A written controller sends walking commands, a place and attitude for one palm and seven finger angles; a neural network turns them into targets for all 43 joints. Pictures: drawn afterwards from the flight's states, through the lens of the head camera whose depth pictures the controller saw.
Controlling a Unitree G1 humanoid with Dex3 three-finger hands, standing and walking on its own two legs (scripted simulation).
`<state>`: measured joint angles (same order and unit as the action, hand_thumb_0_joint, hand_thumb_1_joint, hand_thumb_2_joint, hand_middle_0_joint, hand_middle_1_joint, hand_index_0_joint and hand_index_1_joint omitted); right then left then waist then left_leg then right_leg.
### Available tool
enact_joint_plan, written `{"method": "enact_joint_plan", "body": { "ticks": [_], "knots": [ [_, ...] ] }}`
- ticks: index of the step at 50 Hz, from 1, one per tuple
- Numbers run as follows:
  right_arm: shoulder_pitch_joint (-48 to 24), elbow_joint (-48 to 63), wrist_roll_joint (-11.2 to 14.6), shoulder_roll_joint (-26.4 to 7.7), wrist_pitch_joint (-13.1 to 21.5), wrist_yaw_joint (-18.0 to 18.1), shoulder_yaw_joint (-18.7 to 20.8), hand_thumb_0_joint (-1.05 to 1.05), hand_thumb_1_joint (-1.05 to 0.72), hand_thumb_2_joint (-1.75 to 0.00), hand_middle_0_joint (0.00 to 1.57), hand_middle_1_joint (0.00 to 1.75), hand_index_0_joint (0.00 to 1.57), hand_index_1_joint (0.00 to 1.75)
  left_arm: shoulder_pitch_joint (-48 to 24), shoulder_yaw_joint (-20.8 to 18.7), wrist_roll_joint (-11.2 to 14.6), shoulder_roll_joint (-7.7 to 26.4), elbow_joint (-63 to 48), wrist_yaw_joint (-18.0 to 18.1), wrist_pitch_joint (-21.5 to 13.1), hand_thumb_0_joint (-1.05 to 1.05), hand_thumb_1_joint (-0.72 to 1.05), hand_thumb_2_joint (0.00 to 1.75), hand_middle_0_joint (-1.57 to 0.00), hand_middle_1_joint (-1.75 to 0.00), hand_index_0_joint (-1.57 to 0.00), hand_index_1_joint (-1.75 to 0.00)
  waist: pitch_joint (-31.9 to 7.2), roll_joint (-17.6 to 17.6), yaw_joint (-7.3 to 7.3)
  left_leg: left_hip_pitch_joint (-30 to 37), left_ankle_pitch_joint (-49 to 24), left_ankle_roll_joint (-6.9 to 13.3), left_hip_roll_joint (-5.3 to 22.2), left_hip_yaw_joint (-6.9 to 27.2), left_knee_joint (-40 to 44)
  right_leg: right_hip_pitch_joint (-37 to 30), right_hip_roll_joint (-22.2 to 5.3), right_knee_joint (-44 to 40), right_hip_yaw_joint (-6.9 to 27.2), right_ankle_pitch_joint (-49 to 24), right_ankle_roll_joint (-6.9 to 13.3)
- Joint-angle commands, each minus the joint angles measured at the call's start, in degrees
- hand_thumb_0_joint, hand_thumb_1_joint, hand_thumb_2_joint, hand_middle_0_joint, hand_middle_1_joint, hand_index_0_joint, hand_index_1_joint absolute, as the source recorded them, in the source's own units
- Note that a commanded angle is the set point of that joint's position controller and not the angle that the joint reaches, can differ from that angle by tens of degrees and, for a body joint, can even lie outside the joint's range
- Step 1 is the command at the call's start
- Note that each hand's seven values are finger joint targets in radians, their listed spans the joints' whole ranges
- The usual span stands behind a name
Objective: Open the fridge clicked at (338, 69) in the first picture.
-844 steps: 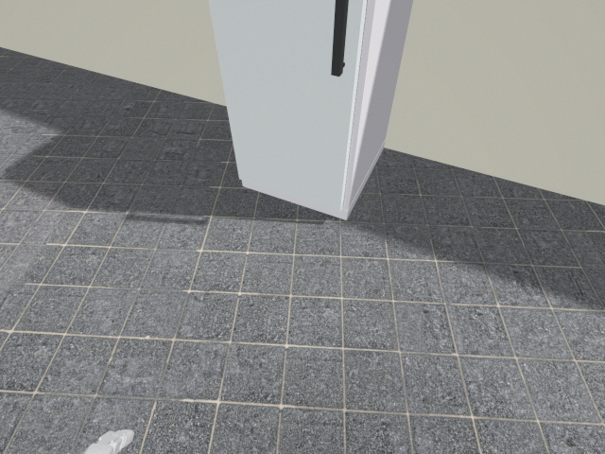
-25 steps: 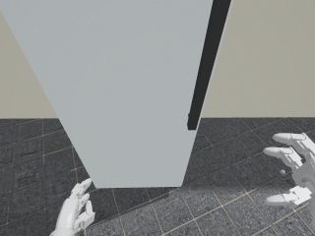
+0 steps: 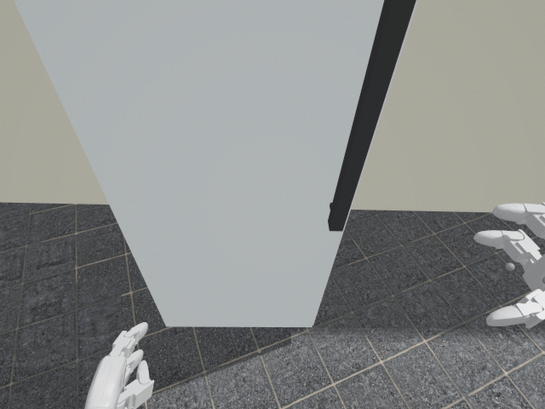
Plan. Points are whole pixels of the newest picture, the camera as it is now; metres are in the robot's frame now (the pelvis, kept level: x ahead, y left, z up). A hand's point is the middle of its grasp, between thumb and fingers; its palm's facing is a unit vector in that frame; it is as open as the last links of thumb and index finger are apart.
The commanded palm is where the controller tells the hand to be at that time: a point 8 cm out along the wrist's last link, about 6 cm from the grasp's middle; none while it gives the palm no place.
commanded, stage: raise the hand to about handle height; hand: right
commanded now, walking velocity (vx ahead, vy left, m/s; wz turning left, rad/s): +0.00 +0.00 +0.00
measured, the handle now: (361, 117) +0.50 -0.11 +0.20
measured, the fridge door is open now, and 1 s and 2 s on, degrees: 0 0 0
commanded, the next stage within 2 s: move the hooked fingers beside the handle in 0.28 s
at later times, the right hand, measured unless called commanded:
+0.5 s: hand (504, 267) +0.27 -0.27 +0.14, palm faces +0.04 +1.00 -0.06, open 14.0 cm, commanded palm +0.25 -0.31 +0.14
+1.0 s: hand (458, 229) +0.34 -0.24 +0.13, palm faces +0.00 +1.00 -0.03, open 14.0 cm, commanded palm +0.31 -0.28 +0.14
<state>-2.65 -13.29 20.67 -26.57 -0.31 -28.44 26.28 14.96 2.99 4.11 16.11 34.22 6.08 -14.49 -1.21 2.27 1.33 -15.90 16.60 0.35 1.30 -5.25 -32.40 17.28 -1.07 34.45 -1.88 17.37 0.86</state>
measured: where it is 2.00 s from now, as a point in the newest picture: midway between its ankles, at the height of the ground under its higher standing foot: outside the picture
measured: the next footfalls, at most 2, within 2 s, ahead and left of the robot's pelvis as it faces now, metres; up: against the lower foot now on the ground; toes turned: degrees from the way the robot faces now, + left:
none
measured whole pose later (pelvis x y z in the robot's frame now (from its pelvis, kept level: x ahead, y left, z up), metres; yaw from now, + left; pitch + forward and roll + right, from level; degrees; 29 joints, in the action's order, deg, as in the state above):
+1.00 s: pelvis +0.00 +0.00 +0.00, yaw +1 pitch +2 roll +0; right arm -13.1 -20.9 17.1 -23.4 1.0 -22.2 21.2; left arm 15.7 2.5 4.2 15.5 35.7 6.7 -12.0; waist -1.3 1.8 -0.2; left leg -17.5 16.9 0.6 1.2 -4.6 -32.9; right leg 18.2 -1.1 33.9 -2.4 17.3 0.6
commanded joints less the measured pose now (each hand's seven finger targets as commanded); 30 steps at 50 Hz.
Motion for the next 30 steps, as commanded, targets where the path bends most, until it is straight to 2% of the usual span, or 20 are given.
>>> {"method": "enact_joint_plan", "body": {
  "ticks": [1, 3, 5, 6, 7, 10, 11, 12, 14, 16, 19, 24, 25, 26, 27, 30],
  "knots": [
    [-13.4, 15.0, 1.2, -16.9, 4.8, 2.2, 7.6, 0.00, 0.50, -0.30, 0.30, 1.20, 0.30, 1.20, -6.3, -2.8, 0.0, 6.9, -9.3, 0.6, -3.6, 0.00, 0.90, 0.90, -0.20, -0.30, -0.20, -0.30, -10.3, 1.2, 1.03, 2.3, -9.8, 0.7, -0.9, 1.9, 4.6, -5.2, 0.5, -5.1, 3.2, -10.9, 0.7],
    [-13.9, 14.9, 0.8, -15.8, 5.1, 2.4, 7.0, 0.00, 0.50, -0.30, 0.30, 1.20, 0.30, 1.20, -6.4, -2.8, 0.1, 6.7, -9.3, 0.9, -3.7, 0.00, 0.90, 0.90, -0.20, -0.30, -0.20, -0.30, -10.8, 3.9, 0.85, 1.9, -9.6, 0.7, -0.9, 2.0, 4.4, -5.9, 0.8, -5.4, 2.9, -10.4, 0.6],
    [-13.9, 14.7, 0.7, -15.5, 5.2, 2.5, 6.7, 0.00, 0.50, -0.30, 0.30, 1.20, 0.30, 1.20, -6.4, -2.7, 0.1, 6.6, -9.1, 1.1, -4.0, 0.00, 0.90, 0.90, -0.20, -0.30, -0.20, -0.30, -10.4, 5.1, 0.71, 1.4, -9.8, 0.7, -0.8, 1.9, 4.5, -6.4, 0.8, -5.6, 3.1, -10.4, 0.6],
    [-13.8, 14.5, 0.6, -16.3, 5.1, 2.5, 6.9, 0.00, 0.50, -0.30, 0.30, 1.20, 0.30, 1.20, -6.0, -2.8, 0.0, 6.8, -8.8, 1.1, -3.8, 0.00, 0.90, 0.90, -0.20, -0.30, -0.20, -0.30, -10.0, 3.3, 0.71, 2.1, -9.8, 0.7, -0.8, 2.2, 4.9, -5.8, 0.6, -5.4, 2.9, -10.4, 0.7],
    [-13.4, 13.3, 0.5, -15.3, 4.8, 2.1, 6.3, 0.00, 0.50, -0.30, 0.30, 1.20, 0.30, 1.20, -6.1, -2.8, 0.1, 6.8, -8.9, 1.2, -3.8, 0.00, 0.90, 0.90, -0.20, -0.30, -0.20, -0.30, -9.8, 2.6, 0.41, 1.7, -10.0, 0.6, -0.9, 2.3, 4.8, -5.7, 0.7, -5.4, 2.9, -10.2, 0.8],
    [-14.3, 13.3, 0.7, -14.7, 4.5, 1.6, 5.3, 0.00, 0.50, -0.30, 0.30, 1.20, 0.30, 1.20, -6.3, -2.7, 0.2, 6.8, -8.8, 1.4, -3.9, 0.00, 0.90, 0.90, -0.20, -0.30, -0.20, -0.30, -9.7, 3.4, 0.16, 0.9, -9.1, 0.5, -0.8, 2.2, 4.9, -5.8, 0.8, -5.4, 3.2, -9.2, 0.8],
    [-13.7, 12.9, 0.8, -15.5, 4.4, 1.5, 6.0, 0.00, 0.50, -0.30, 0.30, 1.20, 0.30, 1.20, -6.1, -2.8, 0.1, 6.8, -8.7, 1.3, -3.9, 0.00, 0.90, 0.90, -0.20, -0.30, -0.20, -0.30, -9.3, 1.8, 0.31, 1.5, -9.4, 0.6, -0.7, 2.6, 5.2, -5.6, 0.6, -5.1, 3.0, -9.6, 0.9],
    [-13.6, 12.5, 1.0, -14.8, 4.4, 1.3, 5.7, 0.00, 0.50, -0.30, 0.30, 1.20, 0.30, 1.20, -6.4, -2.8, 0.2, 6.9, -8.7, 1.3, -3.8, 0.00, 0.90, 0.90, -0.20, -0.30, -0.20, -0.30, -9.5, 1.1, 0.26, 1.6, -10.0, 0.5, -0.8, 2.4, 4.9, -5.3, 0.7, -5.1, 3.1, -9.9, 0.9],
    [-14.0, 12.8, 1.0, -14.8, 4.3, 1.1, 5.7, 0.00, 0.50, -0.30, 0.30, 1.20, 0.30, 1.20, -6.4, -2.8, 0.2, 6.8, -8.8, 1.4, -3.9, 0.00, 0.90, 0.90, -0.20, -0.30, -0.20, -0.30, -10.1, 2.5, 0.24, 1.1, -10.2, 0.5, -0.8, 2.2, 4.6, -5.8, 0.9, -5.0, 3.2, -10.0, 0.8],
    [-13.5, 12.6, 1.1, -15.3, 4.5, 1.2, 5.8, 0.00, 0.50, -0.30, 0.30, 1.20, 0.30, 1.20, -6.3, -2.8, 0.2, 6.8, -8.6, 1.2, -3.9, 0.00, 0.90, 0.90, -0.20, -0.30, -0.20, -0.30, -9.5, 1.3, 0.39, 1.6, -10.2, 0.5, -0.7, 2.3, 4.8, -5.4, 0.6, -4.9, 3.1, -10.3, 0.8],
    [-13.5, 12.4, 1.1, -14.9, 4.3, 1.1, 5.8, 0.00, 0.50, -0.30, 0.30, 1.20, 0.30, 1.20, -6.5, -2.7, 0.2, 6.7, -8.8, 1.3, -3.8, 0.00, 0.90, 0.90, -0.20, -0.30, -0.20, -0.30, -10.5, 2.5, 0.34, 1.3, -10.9, 0.4, -0.7, 2.2, 4.3, -5.7, 0.8, -4.7, 3.1, -10.5, 0.8],
    [-19.9, 12.5, 0.5, -11.3, 4.4, 1.9, 0.8, 0.00, 0.50, -0.30, 0.30, 1.20, 0.30, 1.20, -6.2, -2.6, 0.4, 6.6, -8.1, 1.8, -3.7, 0.00, 0.90, 0.90, -0.20, -0.30, -0.20, -0.30, -8.8, 1.8, -1.13, -1.2, -8.1, 0.3, -0.8, 2.1, 4.8, -6.0, 0.7, -5.0, 3.5, -7.9, 0.9],
    [-19.9, 11.0, 0.2, -13.1, 4.3, 2.5, 2.4, 0.00, 0.50, -0.30, 0.30, 1.20, 0.30, 1.20, -6.0, -2.7, 0.4, 6.7, -7.8, 2.0, -3.6, 0.00, 0.90, 0.90, -0.20, -0.30, -0.20, -0.30, -8.7, 1.3, -0.86, -1.3, -7.0, 0.3, -0.8, 2.2, 4.9, -5.6, 0.7, -5.1, 3.6, -7.0, 0.8],
    [-20.4, 10.6, -0.1, -13.0, 4.3, 2.8, 1.7, 0.00, 0.50, -0.30, 0.30, 1.20, 0.30, 1.20, -5.8, -2.7, 0.3, 6.8, -7.4, 2.0, -3.3, 0.00, 0.90, 0.90, -0.20, -0.30, -0.20, -0.30, -8.1, 0.3, -1.06, -0.8, -7.1, 0.4, -0.6, 2.4, 5.3, -5.3, 0.5, -5.0, 3.3, -7.4, 0.9],
    [-21.3, 10.8, -0.4, -13.0, 4.4, 3.0, 1.7, 0.00, 0.50, -0.30, 0.30, 1.20, 0.30, 1.20, -6.0, -2.7, 0.4, 6.7, -7.7, 1.9, -3.3, 0.00, 0.90, 0.90, -0.20, -0.30, -0.20, -0.30, -9.1, 0.5, -0.93, -0.7, -7.0, 0.3, -0.6, 2.4, 5.0, -5.5, 0.6, -5.2, 3.5, -7.3, 0.9],
    [-23.7, 10.4, -1.2, -13.7, 4.7, 4.1, 2.0, 0.00, 0.50, -0.30, 0.30, 1.20, 0.30, 1.20, -6.4, -2.5, 0.3, 6.5, -7.6, 2.1, -3.0, 0.00, 0.90, 0.90, -0.20, -0.30, -0.20, -0.30, -10.1, 3.3, -0.77, -0.4, -7.1, 0.6, -0.3, 2.2, 4.6, -6.0, 0.7, -5.4, 3.6, -7.6, 0.7]
  ]
}}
